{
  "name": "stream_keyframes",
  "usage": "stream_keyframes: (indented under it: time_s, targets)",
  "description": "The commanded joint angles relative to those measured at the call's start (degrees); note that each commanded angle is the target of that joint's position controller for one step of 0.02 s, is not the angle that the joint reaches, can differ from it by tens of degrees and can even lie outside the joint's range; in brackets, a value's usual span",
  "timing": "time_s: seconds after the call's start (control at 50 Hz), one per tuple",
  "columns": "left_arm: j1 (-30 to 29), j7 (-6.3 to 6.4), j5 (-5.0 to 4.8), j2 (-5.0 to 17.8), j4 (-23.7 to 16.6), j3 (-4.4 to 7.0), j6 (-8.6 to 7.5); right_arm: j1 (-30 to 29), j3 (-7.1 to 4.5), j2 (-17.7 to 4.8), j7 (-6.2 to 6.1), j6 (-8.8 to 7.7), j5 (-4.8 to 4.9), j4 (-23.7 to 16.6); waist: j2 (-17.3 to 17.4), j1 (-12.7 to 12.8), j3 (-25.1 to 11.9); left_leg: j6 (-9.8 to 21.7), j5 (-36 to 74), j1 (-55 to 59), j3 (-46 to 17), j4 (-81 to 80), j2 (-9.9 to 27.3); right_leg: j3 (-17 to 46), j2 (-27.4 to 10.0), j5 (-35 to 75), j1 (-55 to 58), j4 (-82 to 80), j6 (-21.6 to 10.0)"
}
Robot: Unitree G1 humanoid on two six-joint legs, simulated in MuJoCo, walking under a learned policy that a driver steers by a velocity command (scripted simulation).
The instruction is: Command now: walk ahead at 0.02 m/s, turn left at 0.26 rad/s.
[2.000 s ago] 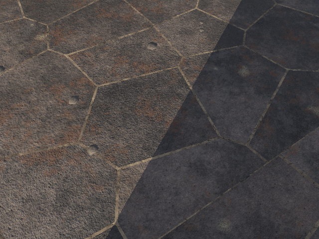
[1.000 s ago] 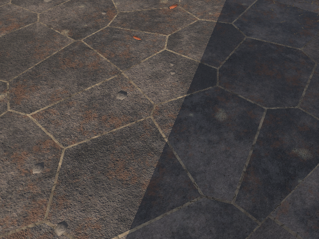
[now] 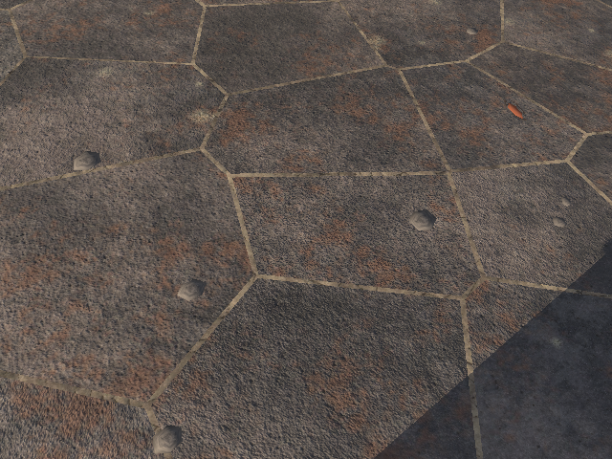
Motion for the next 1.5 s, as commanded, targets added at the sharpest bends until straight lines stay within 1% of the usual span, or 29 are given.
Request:
stream_keyframes:
  time_s: [0.02, 0.08, 0.12, 0.14, 0.16, 0.18, 0.2, 0.22, 0.24, 0.3, 0.46, 0.54, 0.66, 0.72, 0.74, 0.76, 0.78, 0.8, 0.9, 1.0, 1.08, 1.16, 1.2, 1.22, 1.24, 1.26, 1.28, 1.34, 1.5]
  targets:
    - [0.5, -0.60, -1.00, 3.9, -5.5, 0.39, -0.72, -0.8, -2.47, -8.6, -0.08, 0.38, -0.64, -5.6, 12.5, 0.1, -6.5, 8.9, -15.1, 7.8, -18.7, -16.3, 14.6, 0.1, -0.5, -4.6, 10.2, -18.9, -1.0]
    - [8.2, -1.55, -1.58, 4.9, -3.1, 1.33, -1.55, -2.6, -3.03, -10.2, 1.75, 1.34, 0.15, -7.1, 10.6, 3.3, -1.9, 5.4, -25.4, -8.7, -14.2, -20.6, 12.2, -3.6, 3.3, -6.0, 30.2, -28.6, -4.2]
    - [22.4, -1.53, -1.98, 5.9, 1.5, 2.14, -1.49, -8.5, -3.38, -9.7, 2.02, 1.69, -0.15, -8.4, 10.6, 11.4, -0.2, 3.0, -32.5, -17.2, -11.2, -16.2, 10.8, -4.8, 3.2, 0.4, 43.9, -35.5, -6.3]
    - [27.0, -1.04, -2.16, 6.2, 3.0, 2.14, -1.83, -10.1, -3.18, -7.5, 2.06, 1.64, -1.09, -8.8, 5.3, 14.0, 2.5, 2.1, -31.5, -17.6, -7.8, -5.5, 6.9, -1.6, 0.8, -6.3, 44.4, -42.3, -6.4]
    - [28.5, -0.73, -1.47, 4.9, 3.7, 0.59, -2.93, -9.6, -1.86, -1.4, 2.46, 1.57, -0.79, -8.6, -6.5, 13.7, 5.9, -0.3, -30.1, -21.0, -2.0, 14.4, -1.2, 8.5, -4.7, -19.2, 39.2, -49.8, -5.6]
    - [29.2, -0.56, -2.70, 6.4, 2.7, -0.87, -3.70, -4.8, -0.72, 3.2, 2.98, 0.86, -0.70, -7.7, -6.3, 9.1, 8.2, -2.1, -34.8, -27.1, -6.9, 30.6, -5.0, 25.7, -14.4, -21.2, 34.6, -49.2, -6.1]
    - [20.0, 0.54, -1.42, 14.4, -0.6, 1.43, -3.51, -1.2, -1.79, 1.5, 3.04, 0.05, -0.73, -10.0, -15.5, 4.5, 8.1, -3.7, -29.4, -29.9, -12.9, 29.1, -8.6, 48.5, -17.5, -27.5, 28.9, -69.5, -9.4]
    - [12.9, 0.89, -0.21, 15.9, -1.5, 2.26, -4.19, 0.5, -2.84, -2.7, 2.40, -0.07, -1.43, -8.7, -14.9, 0.1, 8.8, -4.3, -21.2, -27.7, -14.0, 35.3, -6.1, 47.2, -18.5, -32.5, 26.0, -70.0, -10.1]
    - [8.1, 0.61, -0.37, 12.5, -1.8, 1.74, -4.43, 0.0, -3.57, -5.8, 2.19, 0.11, -1.45, -7.2, -11.8, -1.0, 6.0, -5.0, -15.5, -24.4, -11.0, 40.6, -6.0, 37.6, -14.4, -30.9, 24.1, -66.1, -9.0]
    - [9.4, -0.52, -1.51, 8.6, 0.3, 1.07, -4.77, 1.8, -3.28, -5.4, 3.29, 1.65, -1.48, -4.3, -7.1, -0.7, -1.5, -7.7, -8.0, -15.2, -2.1, 52.9, -4.1, 18.3, -6.2, -22.0, 19.6, -61.5, -9.2]
    - [27.7, -0.08, -2.58, 10.6, 8.0, 4.69, -5.80, -8.5, -0.85, -2.4, 4.13, 0.82, -2.24, -9.6, -4.2, 7.7, 0.0, -7.5, -4.3, -32.6, 2.4, 49.5, 3.9, 24.6, -10.2, -24.9, 40.1, -62.9, -17.1]
    - [26.1, -0.16, -2.08, 10.6, 8.1, 5.54, -6.26, -7.9, -0.46, -1.8, 4.63, 0.00, -1.44, -10.0, -4.5, 6.6, 0.2, -7.6, -1.5, -28.1, 2.5, 37.2, 6.4, 24.1, -11.0, -24.9, 37.2, -64.2, -18.0]
    - [16.3, -1.96, -2.85, 13.9, 4.9, 6.87, -5.38, -2.5, -0.28, -2.3, 5.74, -0.33, 0.97, -8.4, -9.3, 3.6, 1.2, -3.7, -9.3, 10.2, 7.9, 8.7, 4.1, 15.4, -9.8, -29.8, 13.5, -67.7, -15.0]
    - [14.7, -1.83, -0.87, 9.6, 5.0, 6.19, -4.59, 10.1, -0.58, -2.9, 3.51, -2.08, 1.38, -4.2, -0.2, -1.4, 3.1, -1.5, -13.9, 23.1, 9.9, -3.1, 3.8, 12.6, -6.3, -32.7, 8.6, -54.1, -13.9]
    - [12.5, -1.66, -0.01, 6.7, 4.7, 5.71, -4.84, 16.5, -0.53, -3.5, 2.90, -3.47, 1.29, -2.0, 7.6, -4.0, 4.8, -2.2, -21.0, 28.6, 4.6, -6.4, 7.4, 6.8, -1.2, -27.9, 2.2, -38.3, -12.3]
    - [10.1, -2.04, -0.34, -0.2, 3.5, 3.93, -5.80, 21.9, -0.23, -5.4, 2.56, -4.40, 1.27, -2.2, 15.1, -5.3, 5.6, -0.8, -42.2, 29.8, -18.9, -10.7, 21.0, 1.1, 4.0, -25.0, -9.3, -15.1, -9.9]
    - [8.7, -3.30, -1.78, 1.2, 1.0, 4.50, -7.19, 21.1, -1.88, -12.6, 2.34, -4.42, 0.72, -2.0, 16.3, -3.8, 9.5, 3.7, -55.6, 31.3, -46.6, -29.6, 28.7, 4.7, 8.1, -17.7, -24.8, -11.4, -9.2]
    - [4.4, -3.78, -0.45, 5.3, -0.2, 5.42, -7.98, 18.4, -2.56, -12.8, 2.02, -4.50, 0.60, -1.8, 9.6, -1.8, 12.2, 4.1, -52.0, 30.1, -45.4, -30.1, 29.0, 7.4, 4.1, -10.0, -27.2, -7.9, -9.0]
    - [10.0, -5.71, -0.55, 5.9, 4.8, 5.30, -5.85, 8.1, 0.01, -3.2, 3.40, -5.90, 1.34, -1.4, 7.8, 6.6, 3.9, 1.4, -12.0, 11.9, -12.2, -24.4, 14.2, 0.4, -1.0, 11.0, -2.4, -10.9, -4.5]
    - [-2.2, -5.44, -1.09, 4.2, 2.6, 3.75, -5.25, 18.6, -0.76, -4.0, 3.26, -5.75, 2.39, 3.0, 7.5, 1.1, 5.1, 2.1, 1.5, 19.5, -6.3, -24.6, 13.9, -2.6, -1.3, 19.7, -2.3, -24.5, -4.1]
    - [-12.5, -5.65, -1.85, 3.1, 0.4, 2.70, -5.77, 24.2, -0.54, -3.6, 2.22, -5.70, 1.38, 5.3, 8.1, -3.4, 6.9, 3.2, 11.5, 28.8, -5.7, -23.6, 15.4, -5.7, -0.3, 17.5, -1.4, -37.5, -4.4]
    - [-11.0, -5.54, -1.96, 1.8, 1.6, 1.86, -7.32, 24.0, -0.29, -3.5, 1.64, -5.62, 0.23, 7.9, 9.0, -1.9, 6.3, 2.1, 40.2, 31.2, 0.9, -15.3, 15.4, -8.9, 3.4, 11.0, 9.5, -43.8, -8.5]
    - [-0.9, -4.57, -1.56, 4.1, 5.1, 2.55, -8.32, 22.5, -0.57, -4.8, 1.08, -5.73, 0.36, 8.5, 10.3, 2.5, 0.4, 0.8, 52.5, 32.3, 2.7, -3.6, 14.5, -8.9, 7.1, 9.3, 21.8, -47.3, -10.7]
    - [7.1, -4.03, -0.94, 5.7, 7.2, 3.04, -9.31, 20.8, -0.78, -5.6, 0.90, -5.90, 1.13, 8.5, 9.8, 7.0, -3.5, 0.3, 48.1, 27.4, 4.8, 6.3, 13.5, -6.8, 5.0, 17.2, 33.4, -51.6, -12.4]
    - [16.2, -3.34, 0.21, 10.1, 9.0, 4.14, -9.83, 18.5, -0.67, -5.3, 0.91, -6.50, 1.89, 5.8, 6.3, 10.3, -12.1, -0.5, 27.8, 15.3, 5.9, 20.1, 12.0, 3.5, -5.3, 32.7, 51.0, -46.4, -15.0]
    - [18.8, -3.26, -0.93, 16.7, 10.0, 6.00, -9.40, 26.4, 0.36, -0.1, 1.53, -6.04, 4.76, 4.9, -11.4, 7.4, -23.8, -4.2, -26.8, -6.2, 7.7, 44.9, 1.8, 29.1, -25.4, 60.0, 72.9, -41.6, -29.5]
    - [20.4, -2.91, -4.32, 13.1, 9.8, 5.89, -7.85, 21.5, -1.55, -7.6, 1.62, -5.37, 1.73, 5.2, 0.1, 9.1, -26.3, -3.4, -24.2, -8.2, 1.7, 48.2, 3.1, 30.7, -20.9, 56.3, 69.4, -45.8, -28.9]
    - [7.2, -2.00, -3.69, 7.7, 8.5, 4.27, -6.82, 8.3, -1.44, -4.4, 1.78, -4.54, 0.19, 1.0, 0.6, 3.5, -4.4, -4.4, -14.8, -10.0, 1.3, 39.9, 7.3, 15.8, -12.0, 52.1, 43.6, -54.3, -22.7]
    - [9.5, -2.22, -2.92, 11.7, 8.6, 5.87, -5.46, 2.6, -1.29, -2.9, 1.80, -0.44, -0.16, -1.3, -2.4, 1.4, -5.2, -6.5, -6.7, -2.1, 2.1, 25.2, 6.6, 13.6, -5.9, 33.5, 27.7, -57.5, -18.7]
